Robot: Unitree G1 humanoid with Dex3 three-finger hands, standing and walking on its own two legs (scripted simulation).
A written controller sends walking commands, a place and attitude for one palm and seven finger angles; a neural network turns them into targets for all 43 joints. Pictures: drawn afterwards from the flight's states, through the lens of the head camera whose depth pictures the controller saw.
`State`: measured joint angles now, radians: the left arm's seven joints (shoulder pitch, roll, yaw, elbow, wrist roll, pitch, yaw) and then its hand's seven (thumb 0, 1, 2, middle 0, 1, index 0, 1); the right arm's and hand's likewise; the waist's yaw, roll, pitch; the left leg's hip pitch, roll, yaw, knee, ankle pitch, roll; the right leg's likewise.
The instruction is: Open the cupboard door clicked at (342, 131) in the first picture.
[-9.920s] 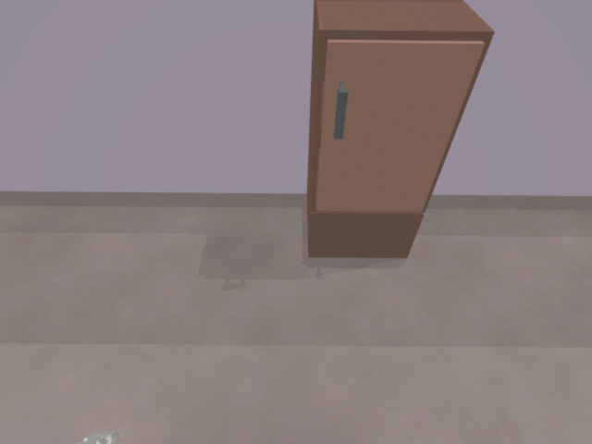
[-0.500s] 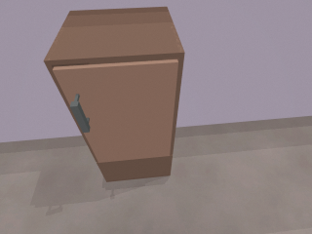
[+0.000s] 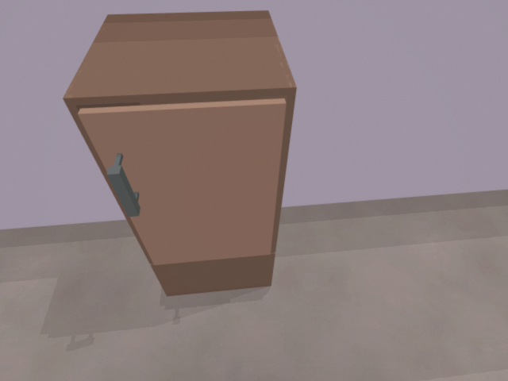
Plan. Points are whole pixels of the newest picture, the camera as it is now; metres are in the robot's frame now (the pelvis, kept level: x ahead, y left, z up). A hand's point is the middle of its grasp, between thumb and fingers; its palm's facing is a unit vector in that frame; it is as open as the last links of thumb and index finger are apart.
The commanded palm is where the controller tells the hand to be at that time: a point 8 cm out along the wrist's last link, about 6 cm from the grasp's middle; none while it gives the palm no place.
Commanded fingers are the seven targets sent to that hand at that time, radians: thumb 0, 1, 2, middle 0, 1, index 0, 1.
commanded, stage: shuffle to correct the standing spot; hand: left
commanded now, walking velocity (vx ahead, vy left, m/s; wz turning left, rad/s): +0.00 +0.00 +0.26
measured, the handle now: (126, 185) +0.50 +0.31 -0.03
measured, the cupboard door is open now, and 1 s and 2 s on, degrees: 0 0 0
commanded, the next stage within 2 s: come to a stop and stand still in 0.18 s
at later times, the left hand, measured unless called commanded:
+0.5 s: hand out of the picture -0.02 +0.23 -0.19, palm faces +0.12 -0.96 -0.24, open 7.4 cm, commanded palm none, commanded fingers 0.00 0.90 0.90 -0.20 -0.30 -0.20 -0.30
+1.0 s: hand out of the picture +0.01 +0.18 -0.17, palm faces +0.08 -0.97 -0.21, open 7.3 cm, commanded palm none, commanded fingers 0.00 0.90 0.90 -0.20 -0.30 -0.20 -0.30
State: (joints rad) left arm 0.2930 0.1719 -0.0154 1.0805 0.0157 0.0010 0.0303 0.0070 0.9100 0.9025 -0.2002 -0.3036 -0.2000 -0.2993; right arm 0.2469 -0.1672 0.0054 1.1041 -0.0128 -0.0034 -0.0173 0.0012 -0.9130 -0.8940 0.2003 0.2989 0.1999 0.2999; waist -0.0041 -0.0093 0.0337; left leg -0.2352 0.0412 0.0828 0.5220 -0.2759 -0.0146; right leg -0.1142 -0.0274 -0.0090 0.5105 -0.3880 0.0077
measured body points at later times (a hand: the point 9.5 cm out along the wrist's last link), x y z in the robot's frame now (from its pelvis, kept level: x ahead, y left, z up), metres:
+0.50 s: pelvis -0.02 +0.03 -0.01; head +0.01 +0.05 +0.44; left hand -0.02 +0.28 -0.17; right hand +0.10 -0.20 -0.14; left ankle +0.02 +0.12 -0.73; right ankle -0.06 -0.10 -0.68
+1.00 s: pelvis +0.01 +0.01 +0.00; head +0.02 +0.00 +0.45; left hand +0.00 +0.24 -0.15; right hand +0.01 -0.21 -0.16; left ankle +0.02 +0.12 -0.73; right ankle -0.02 -0.10 -0.73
